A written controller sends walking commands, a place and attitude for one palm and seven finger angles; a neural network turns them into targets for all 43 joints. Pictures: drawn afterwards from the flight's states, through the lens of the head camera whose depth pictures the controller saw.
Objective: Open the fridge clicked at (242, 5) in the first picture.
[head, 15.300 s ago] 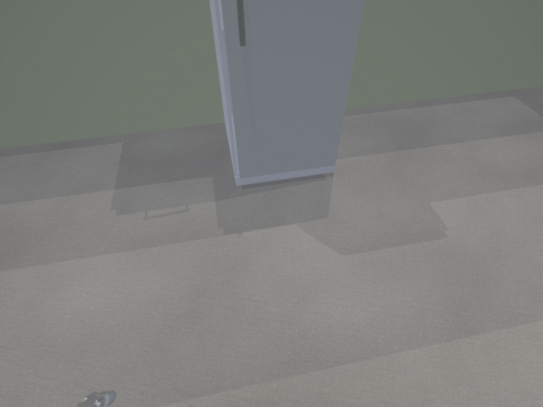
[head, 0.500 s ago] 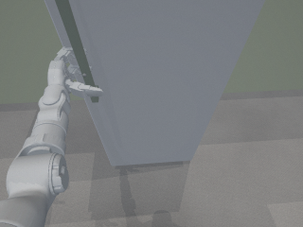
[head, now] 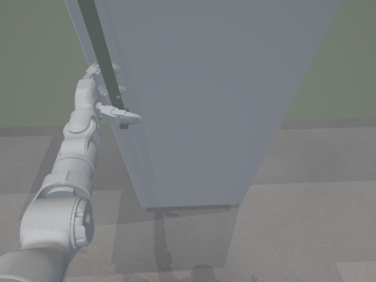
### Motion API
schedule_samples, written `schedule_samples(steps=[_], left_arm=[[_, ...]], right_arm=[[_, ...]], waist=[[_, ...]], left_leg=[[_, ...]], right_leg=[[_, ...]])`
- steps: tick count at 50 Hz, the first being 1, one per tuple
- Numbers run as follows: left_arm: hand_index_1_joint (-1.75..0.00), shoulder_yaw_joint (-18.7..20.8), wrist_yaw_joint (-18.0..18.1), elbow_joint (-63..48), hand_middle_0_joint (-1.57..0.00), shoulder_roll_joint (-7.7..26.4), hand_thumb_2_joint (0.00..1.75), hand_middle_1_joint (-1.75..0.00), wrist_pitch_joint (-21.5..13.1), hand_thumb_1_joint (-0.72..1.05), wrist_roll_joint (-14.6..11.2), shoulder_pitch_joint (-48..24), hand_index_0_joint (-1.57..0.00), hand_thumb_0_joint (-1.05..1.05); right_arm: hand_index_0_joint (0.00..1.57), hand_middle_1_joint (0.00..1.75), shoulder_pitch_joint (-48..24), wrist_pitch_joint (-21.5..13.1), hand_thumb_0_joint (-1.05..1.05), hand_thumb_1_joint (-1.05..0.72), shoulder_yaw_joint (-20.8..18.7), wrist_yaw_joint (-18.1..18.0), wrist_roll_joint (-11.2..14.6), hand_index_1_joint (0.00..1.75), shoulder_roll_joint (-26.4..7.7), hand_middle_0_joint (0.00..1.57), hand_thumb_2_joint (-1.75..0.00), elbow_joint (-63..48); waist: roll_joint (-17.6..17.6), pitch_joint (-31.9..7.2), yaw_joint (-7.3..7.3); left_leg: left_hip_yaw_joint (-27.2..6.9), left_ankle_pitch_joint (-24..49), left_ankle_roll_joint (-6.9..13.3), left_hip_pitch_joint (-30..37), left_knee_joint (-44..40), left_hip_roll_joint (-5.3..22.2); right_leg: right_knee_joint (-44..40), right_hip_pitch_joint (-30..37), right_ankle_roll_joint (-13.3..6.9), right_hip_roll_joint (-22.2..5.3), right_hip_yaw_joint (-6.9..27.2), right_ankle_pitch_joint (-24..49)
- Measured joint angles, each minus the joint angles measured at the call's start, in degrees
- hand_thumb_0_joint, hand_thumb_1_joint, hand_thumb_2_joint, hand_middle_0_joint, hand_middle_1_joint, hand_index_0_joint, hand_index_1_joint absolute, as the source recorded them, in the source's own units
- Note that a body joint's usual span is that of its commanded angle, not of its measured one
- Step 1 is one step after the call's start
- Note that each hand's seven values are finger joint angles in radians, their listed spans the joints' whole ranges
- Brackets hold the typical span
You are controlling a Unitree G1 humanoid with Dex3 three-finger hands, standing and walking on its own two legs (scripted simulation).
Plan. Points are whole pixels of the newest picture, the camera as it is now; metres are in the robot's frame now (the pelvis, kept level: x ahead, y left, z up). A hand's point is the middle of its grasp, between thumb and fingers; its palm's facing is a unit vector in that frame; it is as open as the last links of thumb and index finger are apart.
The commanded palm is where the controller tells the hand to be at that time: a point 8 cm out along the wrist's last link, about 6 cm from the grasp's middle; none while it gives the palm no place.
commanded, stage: slide the fingers in behind the handle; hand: left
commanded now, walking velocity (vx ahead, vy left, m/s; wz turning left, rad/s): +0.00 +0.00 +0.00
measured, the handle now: (99, 32) +0.51 +0.16 +0.26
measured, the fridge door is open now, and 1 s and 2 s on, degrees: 0 0 0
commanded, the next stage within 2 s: grip the handle and tug to test in 0.98 s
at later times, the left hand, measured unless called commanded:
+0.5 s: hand (124, 99) +0.46 +0.13 +0.14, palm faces +0.04 -1.00 -0.01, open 14.0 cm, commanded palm +0.44 +0.18 +0.14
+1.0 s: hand (125, 97) +0.47 +0.13 +0.14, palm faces +0.06 -1.00 +0.00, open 14.0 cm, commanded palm +0.44 +0.18 +0.14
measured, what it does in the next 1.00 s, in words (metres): stands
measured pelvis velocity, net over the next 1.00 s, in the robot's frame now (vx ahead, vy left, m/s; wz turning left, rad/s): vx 0.00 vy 0.00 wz -0.01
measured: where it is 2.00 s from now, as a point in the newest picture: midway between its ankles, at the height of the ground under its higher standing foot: outside the picture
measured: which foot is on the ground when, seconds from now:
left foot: down 0.00-1.00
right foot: down 0.00-1.00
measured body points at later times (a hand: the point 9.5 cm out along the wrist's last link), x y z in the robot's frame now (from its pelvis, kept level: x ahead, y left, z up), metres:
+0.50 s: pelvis +0.00 +0.00 +0.00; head +0.03 -0.01 +0.45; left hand +0.46 +0.19 +0.14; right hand +0.06 -0.27 -0.12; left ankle +0.04 +0.12 -0.72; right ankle -0.03 -0.11 -0.72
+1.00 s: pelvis +0.00 +0.00 +0.00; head +0.03 +0.00 +0.45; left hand +0.46 +0.19 +0.14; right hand +0.04 -0.26 -0.12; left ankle +0.04 +0.12 -0.72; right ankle -0.03 -0.11 -0.72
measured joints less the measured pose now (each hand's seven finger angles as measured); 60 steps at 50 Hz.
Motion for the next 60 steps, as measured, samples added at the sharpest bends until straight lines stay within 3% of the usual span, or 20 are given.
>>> schedule_samples(steps=[6, 22, 37, 60], left_arm=[[-1.20, 0.8, 0.7, -0.9, -0.30, -0.2, 0.30, -1.20, -1.2, -0.50, 0.7, 1.1, -0.30, -0.02], [-1.20, -0.3, 1.6, -2.6, -0.30, -1.1, 0.30, -1.20, -0.3, -0.50, 0.6, 2.8, -0.30, -0.02], [-1.21, -1.0, 3.1, 3.5, -0.30, -0.9, 0.30, -1.20, -2.5, -0.50, 1.1, -2.9, -0.30, -0.02], [-1.21, -0.8, 3.0, -0.7, -0.31, -1.9, 0.32, -1.20, -1.9, -0.46, 0.6, 1.0, -0.30, -0.02]], right_arm=[[0.20, 0.30, 0.7, 0.1, 0.00, -0.90, -0.1, 0.3, -0.3, 0.30, 0.1, 0.20, -0.90, 0.1], [0.20, 0.30, 1.7, 0.6, 0.01, -0.90, -0.5, 0.4, -0.1, 0.30, 0.2, 0.20, -0.90, 0.5], [0.20, 0.30, 0.8, -0.9, 0.00, -0.90, -0.1, 0.7, -0.8, 0.30, 0.4, 0.20, -0.90, 1.5], [0.20, 0.30, 2.0, -0.6, 0.01, -0.90, -0.5, 1.0, -0.5, 0.30, 0.3, 0.20, -0.90, 1.3]], waist=[[0.2, -0.4, -0.35], [0.3, -0.5, -0.20], [0.1, 0.3, -0.58], [0.4, -0.6, -0.38]], left_leg=[[0.4, -0.2, -0.1, 0.2, -0.1, 0.2], [0.4, 0.0, -0.2, 1.4, -0.8, 0.3], [-0.3, 0.6, 0.0, -1.5, 0.3, 0.0], [0.5, 0.0, 0.2, 0.3, 0.0, 0.1]], right_leg=[[0.0, -0.1, -0.1, 0.1, 0.4, -0.1], [-0.8, 1.2, -0.2, 0.3, 0.5, 0.2], [0.6, -1.5, 0.0, 0.0, -0.2, 0.3], [-0.2, 0.1, 0.2, 0.1, 0.7, 0.3]])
